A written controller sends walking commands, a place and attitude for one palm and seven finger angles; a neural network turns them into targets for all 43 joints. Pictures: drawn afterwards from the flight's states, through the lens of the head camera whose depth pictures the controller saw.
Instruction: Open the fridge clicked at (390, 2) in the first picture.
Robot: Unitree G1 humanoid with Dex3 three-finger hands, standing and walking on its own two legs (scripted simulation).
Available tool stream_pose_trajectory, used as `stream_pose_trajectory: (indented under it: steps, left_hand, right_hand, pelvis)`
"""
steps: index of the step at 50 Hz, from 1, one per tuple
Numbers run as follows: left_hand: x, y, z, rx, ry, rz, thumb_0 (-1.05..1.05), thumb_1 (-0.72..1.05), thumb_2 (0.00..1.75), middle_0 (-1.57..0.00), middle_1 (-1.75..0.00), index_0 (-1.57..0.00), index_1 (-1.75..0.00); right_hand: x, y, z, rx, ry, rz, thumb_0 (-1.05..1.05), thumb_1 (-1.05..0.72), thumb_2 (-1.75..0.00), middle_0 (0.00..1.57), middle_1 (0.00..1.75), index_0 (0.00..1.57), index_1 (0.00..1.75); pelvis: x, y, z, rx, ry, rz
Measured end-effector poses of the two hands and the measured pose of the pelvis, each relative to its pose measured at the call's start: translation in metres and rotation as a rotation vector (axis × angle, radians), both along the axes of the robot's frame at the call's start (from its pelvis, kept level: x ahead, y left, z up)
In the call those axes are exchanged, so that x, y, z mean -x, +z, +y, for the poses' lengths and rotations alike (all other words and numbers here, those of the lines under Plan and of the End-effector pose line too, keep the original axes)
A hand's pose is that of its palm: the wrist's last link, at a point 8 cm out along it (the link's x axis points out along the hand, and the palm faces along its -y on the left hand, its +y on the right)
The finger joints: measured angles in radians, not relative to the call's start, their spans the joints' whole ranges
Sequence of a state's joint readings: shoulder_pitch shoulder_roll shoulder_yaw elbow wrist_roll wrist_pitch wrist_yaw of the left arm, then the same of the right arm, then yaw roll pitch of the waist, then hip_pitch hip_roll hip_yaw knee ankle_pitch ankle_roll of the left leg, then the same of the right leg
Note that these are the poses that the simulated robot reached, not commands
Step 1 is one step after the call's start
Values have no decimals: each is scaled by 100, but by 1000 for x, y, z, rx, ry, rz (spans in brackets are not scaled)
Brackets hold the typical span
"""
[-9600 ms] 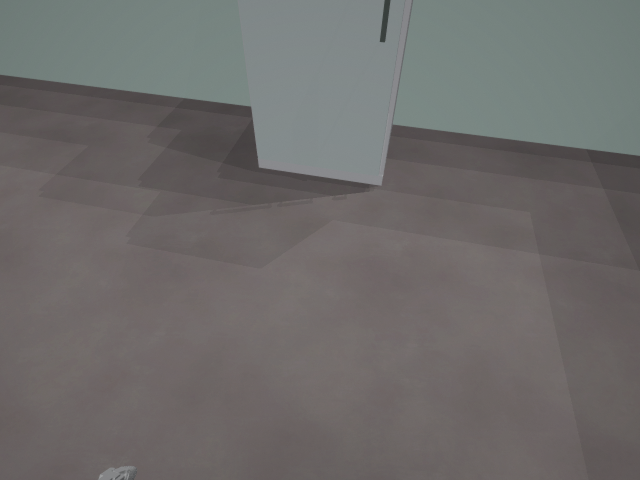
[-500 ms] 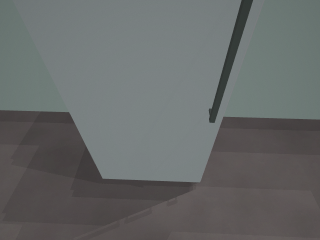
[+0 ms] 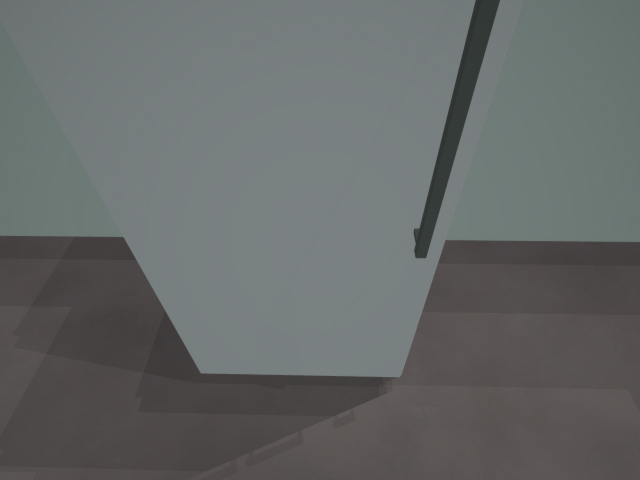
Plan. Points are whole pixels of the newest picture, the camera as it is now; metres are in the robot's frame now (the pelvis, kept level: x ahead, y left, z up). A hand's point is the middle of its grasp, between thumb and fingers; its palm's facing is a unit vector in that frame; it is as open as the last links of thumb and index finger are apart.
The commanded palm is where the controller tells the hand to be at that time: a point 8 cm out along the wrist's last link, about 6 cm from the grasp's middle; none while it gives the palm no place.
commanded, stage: come to a stop and stand still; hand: right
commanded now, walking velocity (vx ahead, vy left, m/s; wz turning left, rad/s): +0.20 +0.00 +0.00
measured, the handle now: (444, 144) +0.51 -0.15 +0.17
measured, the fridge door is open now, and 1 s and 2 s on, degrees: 0 0 0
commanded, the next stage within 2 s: look again from close up in 1.68 s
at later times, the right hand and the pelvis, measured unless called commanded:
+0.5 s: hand out of the picture +0.09 -0.18 -0.19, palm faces +0.09 +0.98 -0.19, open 7.3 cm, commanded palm none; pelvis +0.08 -0.01 -0.01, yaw +0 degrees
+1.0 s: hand out of the picture +0.10 -0.17 -0.16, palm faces +0.03 +0.97 -0.25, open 7.3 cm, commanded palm none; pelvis +0.06 +0.01 +0.00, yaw +0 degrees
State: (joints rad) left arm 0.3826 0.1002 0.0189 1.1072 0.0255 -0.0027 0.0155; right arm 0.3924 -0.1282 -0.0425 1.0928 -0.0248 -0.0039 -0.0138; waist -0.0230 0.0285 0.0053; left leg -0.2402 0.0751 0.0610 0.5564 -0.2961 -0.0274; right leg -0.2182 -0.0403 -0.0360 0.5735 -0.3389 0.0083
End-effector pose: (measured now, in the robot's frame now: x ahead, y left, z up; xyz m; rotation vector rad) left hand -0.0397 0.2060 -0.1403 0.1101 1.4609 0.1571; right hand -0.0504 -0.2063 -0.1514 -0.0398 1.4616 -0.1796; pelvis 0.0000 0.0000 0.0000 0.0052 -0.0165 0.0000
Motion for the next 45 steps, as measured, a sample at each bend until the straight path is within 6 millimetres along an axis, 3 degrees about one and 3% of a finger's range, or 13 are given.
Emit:
stream_pose_trajectory:
  steps: [7,14,18,25,30,35,45]
  left_hand:
    - [-26,-2,-8,-12,31,-9,0,91,90,-20,-30,-20,-30]
    - [-45,-8,-11,28,54,53,0,90,90,-20,-30,-20,-30]
    - [-75,-6,-8,23,27,52,1,90,90,-20,-30,-20,-30]
    - [-127,-3,6,-66,-21,-53,3,93,90,-20,-30,-20,-30]
    - [-150,6,8,-80,-50,-132,2,92,90,-20,-30,-20,-30]
    - [-162,4,16,-58,-77,-165,1,92,90,-20,-30,-20,-30]
    - [-165,-4,30,4,-39,-276,1,91,90,-20,-30,-20,-30]
  right_hand:
    - [-21,-6,-4,-17,15,58,0,-91,-90,20,30,20,30]
    - [-94,2,-2,42,47,-31,1,-91,-90,20,30,20,30]
    - [-118,7,-8,77,34,-73,2,-94,-90,20,30,20,30]
    - [-128,-5,-27,59,17,-55,1,-93,-90,20,30,20,30]
    - [-139,2,-34,74,26,-69,1,-93,-90,20,30,20,30]
    - [-145,11,-29,91,33,-124,1,-93,-90,20,30,20,30]
    - [-135,21,-12,125,97,-170,1,-92,-90,21,30,20,30]
  pelvis:
    - [-35,-5,-6,4,21,15]
    - [-65,-4,5,6,7,14]
    - [-73,0,5,11,-25,22]
    - [-76,-5,-13,18,-8,8]
    - [-71,1,-13,11,-18,17]
    - [-65,3,-4,17,-26,27]
    - [-62,-1,11,8,-13,1]
